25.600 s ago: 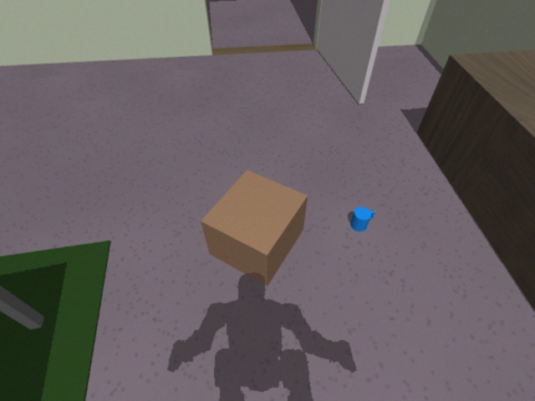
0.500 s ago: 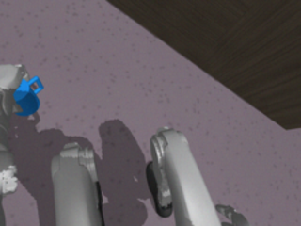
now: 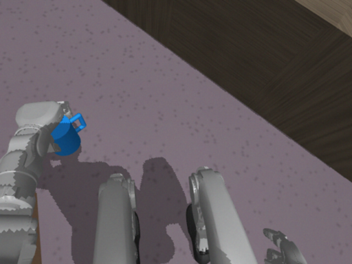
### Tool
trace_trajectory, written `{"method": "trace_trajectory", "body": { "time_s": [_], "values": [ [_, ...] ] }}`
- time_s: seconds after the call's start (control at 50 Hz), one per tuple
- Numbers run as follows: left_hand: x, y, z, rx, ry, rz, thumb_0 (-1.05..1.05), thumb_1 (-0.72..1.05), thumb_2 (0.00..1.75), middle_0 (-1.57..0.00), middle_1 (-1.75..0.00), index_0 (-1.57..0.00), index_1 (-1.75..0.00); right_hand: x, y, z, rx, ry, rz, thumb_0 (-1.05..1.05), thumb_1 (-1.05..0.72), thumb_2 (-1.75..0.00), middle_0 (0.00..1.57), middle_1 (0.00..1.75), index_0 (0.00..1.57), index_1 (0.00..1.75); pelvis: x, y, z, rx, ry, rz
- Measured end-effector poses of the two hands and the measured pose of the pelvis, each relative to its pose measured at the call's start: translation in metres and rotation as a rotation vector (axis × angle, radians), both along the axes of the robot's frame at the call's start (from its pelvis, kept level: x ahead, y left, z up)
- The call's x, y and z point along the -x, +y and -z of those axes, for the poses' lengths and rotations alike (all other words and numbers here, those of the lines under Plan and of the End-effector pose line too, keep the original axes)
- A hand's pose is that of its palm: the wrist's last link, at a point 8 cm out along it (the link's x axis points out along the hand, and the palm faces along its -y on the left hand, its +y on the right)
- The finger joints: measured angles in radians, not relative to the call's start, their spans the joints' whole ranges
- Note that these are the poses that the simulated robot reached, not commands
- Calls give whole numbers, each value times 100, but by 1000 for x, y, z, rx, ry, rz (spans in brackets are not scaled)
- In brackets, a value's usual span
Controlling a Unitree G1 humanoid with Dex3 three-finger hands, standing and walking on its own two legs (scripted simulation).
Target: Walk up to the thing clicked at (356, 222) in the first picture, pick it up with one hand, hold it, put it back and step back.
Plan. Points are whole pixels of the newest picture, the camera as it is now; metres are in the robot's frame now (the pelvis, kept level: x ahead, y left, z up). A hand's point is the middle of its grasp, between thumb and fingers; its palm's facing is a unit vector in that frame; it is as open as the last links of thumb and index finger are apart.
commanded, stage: lift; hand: left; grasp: from above
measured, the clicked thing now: (66, 131) +0.44 +0.27 -0.17
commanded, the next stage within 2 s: hold in 1.04 s
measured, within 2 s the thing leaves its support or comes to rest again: neither
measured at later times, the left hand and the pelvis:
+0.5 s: hand (1, 129) +0.36 +0.26 +0.09, palm faces -0.47 -0.09 -0.88, open 10.1 cm; pelvis +0.02 +0.00 +0.18, yaw +3 degrees
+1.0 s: hand out of the picture +0.37 +0.24 +0.19, palm faces -0.46 -0.10 -0.88, open 10.1 cm; pelvis +0.07 +0.00 +0.28, yaw +3 degrees
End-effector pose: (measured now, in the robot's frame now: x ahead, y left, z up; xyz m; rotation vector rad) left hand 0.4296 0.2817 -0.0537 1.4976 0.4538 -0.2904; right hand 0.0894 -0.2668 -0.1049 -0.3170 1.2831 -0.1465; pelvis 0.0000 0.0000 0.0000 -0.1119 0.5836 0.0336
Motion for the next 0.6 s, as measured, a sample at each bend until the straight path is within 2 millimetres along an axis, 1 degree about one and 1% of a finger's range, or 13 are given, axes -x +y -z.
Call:
{"method": "trace_trajectory", "body": {
  "time_s": [0.08,0.18,0.3,0.4,0.5,0.6],
  "values": [
    [12,-3,-30,4,-11,-5,0,-4,60,-66,-75,-63,-72,-13,2,-23,-2,-43,3,0,-92,-90,20,30,20,30,-1,0,-24,-8,-22,-6],
    [27,-8,-73,8,-19,-17,0,-4,60,-65,-75,-63,-72,-25,6,-57,-8,-90,13,0,-91,-90,20,30,20,30,-3,0,-60,-17,-60,-12],
    [46,-15,-127,14,-13,-30,0,-4,60,-66,-75,-63,-72,-32,12,-104,-19,-130,36,1,-91,-90,20,30,20,30,-9,0,-109,-33,-119,-19],
    [57,-18,-169,14,-1,-37,0,-5,61,-66,-75,-64,-72,-35,14,-143,-19,-158,56,1,-91,-90,20,30,20,30,-16,1,-148,-47,-173,-22],
    [63,-20,-202,7,15,-45,0,-5,60,-67,-74,-64,-71,-36,13,-177,-12,-181,69,1,-91,-90,20,30,20,30,-25,1,-181,-59,-223,-24],
    [67,-23,-228,7,23,-49,0,-4,59,-67,-74,-64,-71,-37,11,-204,-5,-192,76,1,-91,-90,20,30,20,30,-33,1,-208,-67,-263,-25]
  ]
}}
